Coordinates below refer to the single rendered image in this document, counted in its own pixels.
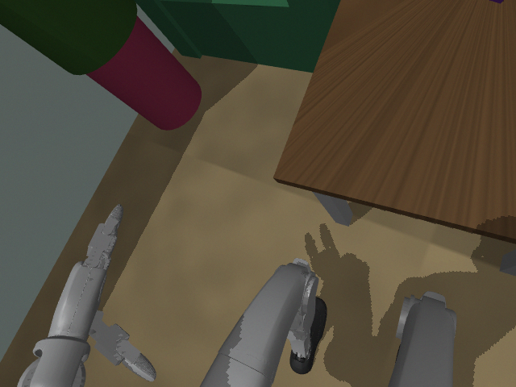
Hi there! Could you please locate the coffee table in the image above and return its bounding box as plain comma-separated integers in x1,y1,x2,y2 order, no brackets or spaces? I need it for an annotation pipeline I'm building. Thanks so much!
273,0,516,276

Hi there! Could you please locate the potted plant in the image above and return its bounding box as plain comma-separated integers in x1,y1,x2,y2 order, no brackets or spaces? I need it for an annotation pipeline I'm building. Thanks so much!
0,0,202,131

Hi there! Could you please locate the left robot arm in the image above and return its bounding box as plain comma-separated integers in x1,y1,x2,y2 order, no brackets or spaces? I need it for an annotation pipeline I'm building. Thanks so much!
17,336,90,387

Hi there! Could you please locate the left robot foot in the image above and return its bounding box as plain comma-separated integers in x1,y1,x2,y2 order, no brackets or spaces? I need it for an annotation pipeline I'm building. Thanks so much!
289,297,327,374

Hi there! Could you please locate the armchair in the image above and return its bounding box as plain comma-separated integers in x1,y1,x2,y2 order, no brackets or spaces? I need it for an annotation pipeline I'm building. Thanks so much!
135,0,341,73

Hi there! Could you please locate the left robot hand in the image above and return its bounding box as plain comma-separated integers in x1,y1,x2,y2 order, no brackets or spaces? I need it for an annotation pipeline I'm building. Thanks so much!
48,204,156,381

